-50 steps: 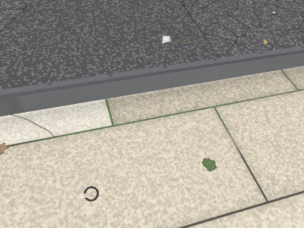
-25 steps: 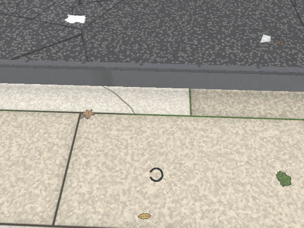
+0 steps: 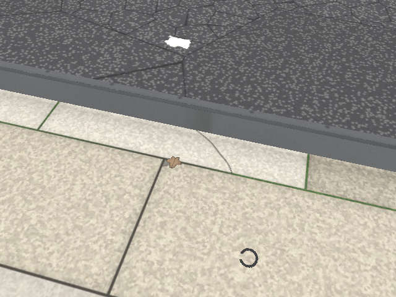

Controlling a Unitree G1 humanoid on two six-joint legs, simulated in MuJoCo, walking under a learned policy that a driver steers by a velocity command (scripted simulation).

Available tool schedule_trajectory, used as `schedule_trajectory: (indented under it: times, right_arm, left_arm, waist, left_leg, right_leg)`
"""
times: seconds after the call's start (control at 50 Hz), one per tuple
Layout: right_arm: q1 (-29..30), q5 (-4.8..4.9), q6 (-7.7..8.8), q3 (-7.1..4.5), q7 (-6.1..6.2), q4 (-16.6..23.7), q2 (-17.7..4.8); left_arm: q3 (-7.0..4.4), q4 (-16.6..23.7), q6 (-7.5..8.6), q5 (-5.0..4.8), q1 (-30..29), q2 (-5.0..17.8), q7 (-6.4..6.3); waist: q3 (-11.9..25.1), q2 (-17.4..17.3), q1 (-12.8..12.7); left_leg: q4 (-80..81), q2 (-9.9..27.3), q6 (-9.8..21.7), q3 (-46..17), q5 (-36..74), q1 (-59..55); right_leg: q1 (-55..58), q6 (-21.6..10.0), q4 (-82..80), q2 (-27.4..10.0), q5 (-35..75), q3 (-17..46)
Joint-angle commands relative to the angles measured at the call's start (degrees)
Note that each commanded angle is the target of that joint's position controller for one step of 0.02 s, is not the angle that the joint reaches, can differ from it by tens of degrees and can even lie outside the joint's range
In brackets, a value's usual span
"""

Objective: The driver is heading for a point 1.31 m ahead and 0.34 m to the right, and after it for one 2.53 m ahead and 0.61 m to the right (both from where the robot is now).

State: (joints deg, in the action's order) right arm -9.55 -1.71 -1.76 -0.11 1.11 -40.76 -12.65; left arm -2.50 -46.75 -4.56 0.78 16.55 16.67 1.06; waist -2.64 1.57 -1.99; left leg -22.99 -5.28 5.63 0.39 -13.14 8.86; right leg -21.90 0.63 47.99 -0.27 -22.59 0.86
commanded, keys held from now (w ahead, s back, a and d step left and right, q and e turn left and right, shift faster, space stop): e+shift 0.38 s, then w+e+shift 0.16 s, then w+q+shift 0.46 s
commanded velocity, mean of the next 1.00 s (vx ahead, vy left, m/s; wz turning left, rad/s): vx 0.40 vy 0.00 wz -0.35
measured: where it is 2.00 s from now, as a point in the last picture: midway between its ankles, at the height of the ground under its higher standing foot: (252, 151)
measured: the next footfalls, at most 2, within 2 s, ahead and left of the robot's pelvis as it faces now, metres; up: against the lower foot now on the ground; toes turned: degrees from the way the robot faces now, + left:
right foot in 0.22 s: +0.01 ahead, -0.11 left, +0.00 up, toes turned -12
left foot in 0.70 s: +0.26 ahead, -0.01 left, +0.00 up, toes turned -32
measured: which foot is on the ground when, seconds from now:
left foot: down 0.00-0.22, up 0.24-0.68, down 0.70-1.00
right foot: up 0.00-0.20, down 0.22-0.74, up 0.76-1.00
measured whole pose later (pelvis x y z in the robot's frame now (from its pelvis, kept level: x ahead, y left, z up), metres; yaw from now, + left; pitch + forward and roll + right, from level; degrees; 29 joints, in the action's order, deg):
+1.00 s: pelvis +0.30 -0.11 +0.00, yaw -20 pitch +3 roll +0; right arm -32.0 -0.1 3.5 -2.6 -1.0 -50.1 -14.8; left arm 0.8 -36.2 3.0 3.5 4.4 17.0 3.0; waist 0.9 2.3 5.8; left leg -14.5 -6.8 6.4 -11.5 -16.7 -0.1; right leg -37.8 1.9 46.4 -2.6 -8.7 3.0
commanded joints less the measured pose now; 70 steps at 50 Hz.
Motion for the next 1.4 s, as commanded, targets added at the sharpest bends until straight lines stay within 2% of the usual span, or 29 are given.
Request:
schedule_trajectory:
  times: [0.02, 0.14, 0.2, 0.22, 0.24, 0.26, 0.3, 0.32, 0.38, 0.42, 0.46, 0.54, 0.66, 0.7, 0.72, 0.74, 0.76, 0.8, 0.88, 1.04, 1.08, 1.12, 1.14, 1.16, 1.18, 1.2, 1.24, 1.32, 1.4]
  right_arm:
    - [-3.2, 0.12, 0.48, -3.49, 0.9, 1.5, -11.0]
    - [-1.7, 0.15, 0.57, -4.22, 0.66, 0.9, -11.4]
    - [-0.6, 1.0, 0.7, -4.76, 0.63, 0.6, -12.4]
    - [-1.1, 0.71, 0.88, -4.49, 0.41, 2.0, -11.2]
    - [3.7, 0.11, 0.1, -3.23, 0.65, 6.3, -7.0]
    - [3.7, -0.72, -0.31, -3.24, 0.86, 5.5, -8.7]
    - [2.1, 0.48, 0.17, -3.54, 0.3, 4.1, -9.8]
    - [2.2, 0.02, 0.35, -3.85, 0.17, 4.3, -11.0]
    - [0.8, -0.17, -0.18, -3.6, -0.64, 3.9, -10.7]
    - [2.0, -0.56, -0.17, -3.35, -1.33, 4.5, -10.7]
    - [5.9, -0.99, 0.16, -3.45, -1.94, 5.3, -11.3]
    - [11.4, -0.55, 2.5, -3.1, -2.2, 6.3, -11.2]
    - [7.6, 0.58, 4.17, -2.73, -2.39, 5.2, -11.1]
    - [-2.7, 0.19, 4.69, -3.77, -1.73, 2.3, -12.9]
    - [-14.1, -0.14, 5.26, -4.95, -1.13, -0.6, -16.2]
    - [-22.0, -0.64, 5.34, -6.55, -1.21, -2.2, -22.6]
    - [-17.8, 0.26, 5.14, -5.78, -2.56, -2.3, -18.9]
    - [-13.4, 0.7, 5.36, -5.01, -3.45, -1.0, -14.4]
    - [-16.1, 1.61, 6.49, -4.39, -2.21, -3.7, -12.4]
    - [-20.6, 2.09, 6.46, -5.73, -1.49, -6.3, -13.3]
    - [-18.9, 2.29, 6.49, -5.89, -1.18, -6.4, -14.0]
    - [-17.0, 2.16, 6.95, -6.51, -1.41, -6.5, -17.0]
    - [-14.3, 2.04, 7.66, -6.74, -1.82, -5.8, -17.3]
    - [-13.4, 1.62, 8.48, -5.02, -1.73, -4.3, -10.2]
    - [-18.0, 4.37, 7.67, -3.43, -1.63, -1.2, -6.0]
    - [-13.9, 2.53, 6.41, -3.7, -1.36, -2.7, -10.1]
    - [-8.0, 0.72, 5.18, -4.13, -2.77, -3.0, -10.5]
    - [-1.2, -0.09, 2.32, -2.9, -5.24, 0.8, -6.0]
    - [6.6, -0.02, 2.24, -1.74, -6.54, 5.8, -6.3]
  left_arm:
    - [-1.41, 5.4, 1.23, -0.02, -4.6, 5.5, 0.38]
    - [-1.52, 7.8, 1.16, -1.27, -4.1, 4.0, 0.99]
    - [-1.96, 8.3, 2.15, -0.47, -0.8, 4.5, 0.66]
    - [-3.61, 8.5, 2.86, 0.62, 1.7, 11.0, 0.06]
    - [-5.46, 8.3, 3.02, -0.03, 5.2, 17.9, 0.17]
    - [-5.44, 7.9, 2.72, -0.82, 7.5, 15.4, 0.0]
    - [-4.37, 9.5, 1.62, -1.09, -0.9, 11.3, -0.78]
    - [-4.05, 10.3, 1.38, -1.43, -3.4, 10.3, -1.1]
    - [-4.35, 10.2, 1.51, -1.32, -1.8, 11.1, -0.95]
    - [-4.81, 9.7, 1.83, -0.82, 0.9, 12.0, -0.56]
    - [-4.72, 9.8, 2.23, 0.06, 1.8, 12.1, 0.02]
    - [-5.06, 9.3, 4.13, 0.56, 4.0, 13.4, 0.07]
    - [-3.47, 8.2, 7.18, 0.33, 2.5, 11.3, 0.4]
    - [-2.8, 7.6, 7.77, 0.49, 1.5, 10.6, 0.04]
    - [-1.97, 7.9, 8.38, 0.8, 0.3, 8.5, -0.07]
    - [-1.02, 11.1, 9.15, -0.22, -1.5, 5.5, 0.01]
    - [-0.77, 11.9, 9.14, 1.22, -3.8, 6.8, -0.41]
    - [-0.53, 11.0, 9.62, 3.01, -6.6, 8.1, 0.15]
    - [0.91, 12.6, 8.87, 4.1, -9.8, 6.1, 1.34]
    - [3.22, 19.3, 8.84, 1.49, -26.5, 3.4, 1.96]
    - [2.74, 18.7, 9.04, 1.16, -23.1, 4.6, 1.26]
    - [0.75, 14.7, 9.26, 1.08, -9.1, 8.8, -0.47]
    - [-0.71, 12.0, 9.57, 1.34, 1.9, 11.3, -1.83]
    - [-2.47, 10.5, 9.68, 2.8, 14.2, 15.7, -3.36]
    - [-2.83, 10.9, 9.24, 3.58, 9.7, 18.1, -3.15]
    - [-2.71, 11.6, 8.81, 2.92, 3.1, 13.1, -3.02]
    - [-1.11, 10.1, 9.05, 2.93, 0.2, 6.3, -2.44]
    - [-0.35, 4.5, 11.17, 0.93, 3.0, 3.0, -1.13]
    - [-0.45, 3.0, 12.63, 0.73, -0.3, 3.3, -0.66]
  waist:
    - [0.1, -5.3, 3.7]
    - [4.1, -7.4, 3.1]
    - [6.0, -4.9, -0.4]
    - [6.8, 6.0, -0.9]
    - [5.2, 14.6, -1.8]
    - [6.4, 5.1, -2.9]
    - [1.7, 0.7, 1.2]
    - [1.7, 1.6, 1.9]
    - [5.1, 1.3, 1.5]
    - [6.6, 2.2, -0.1]
    - [2.7, 5.7, -1.8]
    - [-0.1, 5.5, -3.5]
    - [-1.4, 7.4, -1.2]
    - [0.2, 3.6, 4.7]
    - [5.4, -3.8, 10.3]
    - [9.7, -20.6, 11.9]
    - [3.2, -15.2, 8.2]
    - [0.6, -3.9, 5.7]
    - [-2.2, -6.9, 3.9]
    - [-2.8, -7.3, 8.1]
    - [-0.1, -7.1, 5.5]
    - [9.6, -4.9, -1.7]
    - [14.9, -4.2, -7.4]
    - [23.1, 4.7, -10.7]
    - [29.0, 19.6, -4.5]
    - [18.2, 10.8, -3.6]
    - [6.8, 0.3, -2.3]
    - [-0.9, 3.5, 1.1]
    - [-3.7, 3.0, 4.0]
  left_leg:
    - [5.1, 21.0, 8.6, -10.7, 20.4, -4.8]
    - [-1.6, 21.6, 6.7, -4.5, 34.8, -7.8]
    - [-12.5, 18.6, 0.4, 2.1, 27.3, -1.3]
    - [-26.7, 13.0, -4.1, 6.9, 9.4, 10.8]
    - [-35.1, 1.2, -7.4, 4.6, -24.8, 27.0]
    - [-43.2, 3.9, -7.6, -2.8, -24.8, 28.5]
    - [-42.3, 6.3, -8.1, -4.4, -13.9, 29.3]
    - [-40.6, 6.7, -8.6, -4.2, -10.9, 29.1]
    - [-39.2, 5.6, -9.9, -3.4, -8.0, 26.6]
    - [-34.5, 5.6, -10.1, -3.7, -7.2, 26.9]
    - [-29.3, 5.2, -10.2, -4.2, -6.8, 29.8]
    - [-19.2, 4.4, -10.4, -5.3, -4.1, 29.9]
    - [-8.3, 6.3, -4.9, 0.4, 0.1, 11.2]
    - [-5.4, 3.9, -2.3, 1.4, -3.4, -2.6]
    - [-2.4, 7.7, 0.0, -6.3, -11.3, -14.7]
    - [10.5, 20.6, 5.8, -37.5, -37.7, -23.5]
    - [14.8, 23.3, 7.3, -51.4, -39.8, -20.1]
    - [10.7, 19.9, 8.1, -39.6, -28.6, -14.0]
    - [15.0, 12.7, 8.8, -29.9, -15.1, -6.1]
    - [14.9, 10.3, 7.6, -25.9, 16.7, -0.3]
    - [10.5, 10.5, 5.3, -24.9, 28.7, 0.0]
    - [-7.0, 8.1, 2.2, -21.9, 45.7, 2.3]
    - [-20.8, 5.5, 1.1, -21.2, 39.4, 10.4]
    - [-39.2, 1.7, 1.7, -16.2, 8.3, 18.2]
    - [-53.4, -1.6, 0.7, -10.2, -14.8, 30.5]
    - [-55.9, 4.0, 1.3, -8.0, -7.8, 35.6]
    - [-52.5, 8.1, 0.8, -6.0, -2.7, 34.5]
    - [-50.0, 12.3, -0.1, -4.9, -2.2, 37.6]
    - [-41.3, 12.3, -0.4, -1.5, 9.8, 36.4]
  right_leg:
    - [-5.0, -0.4, 1.0, -0.8, -3.5, -0.8]
    - [0.8, -1.8, -7.3, 0.6, -4.7, -4.3]
    - [11.8, -4.3, -24.1, 1.4, 9.1, -2.0]
    - [20.5, -7.9, -29.9, -8.5, 21.1, 14.9]
    - [23.5, -17.9, -28.7, -20.9, 48.7, 34.0]
    - [25.5, -21.3, -27.2, -20.0, 49.1, 29.9]
    - [20.7, -17.2, -28.0, -12.4, 40.1, 21.1]
    - [20.7, -15.2, -28.0, -9.8, 39.8, 19.6]
    - [21.1, -13.7, -26.2, -7.1, 45.2, 18.5]
    - [20.8, -14.3, -30.6, -5.4, 13.5, 23.0]
    - [18.7, -15.3, -35.7, -5.2, -11.6, 29.5]
    - [18.2, -15.7, -35.0, -5.1, -10.6, 33.3]
    - [8.7, -13.1, -36.7, -7.8, -4.7, 28.4]
    - [4.0, -11.4, -28.7, -6.0, 6.8, 23.4]
    - [-1.1, -9.8, -11.4, -2.2, 17.1, 16.6]
    - [-14.4, -5.9, 9.1, 6.5, 6.3, 5.4]
    - [-24.8, -5.3, 16.1, 5.9, -1.3, 5.6]
    - [-25.3, -4.5, 19.6, 0.4, 6.6, 6.0]
    - [-22.2, -0.8, 11.2, -2.3, 8.4, 3.2]
    - [-10.6, 1.5, -12.5, 1.4, 21.1, -1.9]
    - [-0.4, 0.4, -16.8, 2.8, 20.8, -1.6]
    - [20.2, -1.5, -17.5, 4.5, 14.7, -1.8]
    - [34.6, -2.9, -16.4, -0.6, 10.5, 2.4]
    - [46.6, -4.8, -19.0, -15.8, -13.3, 17.5]
    - [50.1, -9.5, -31.7, -28.5, -30.8, 49.0]
    - [40.4, -9.8, -33.8, -25.0, -32.5, 46.2]
    - [27.0, -9.1, -34.0, -20.4, -11.0, 27.5]
    - [18.7, -6.9, -38.7, -17.1, 6.7, 9.8]
    - [13.6, -4.6, -42.4, -13.1, 24.3, -6.8]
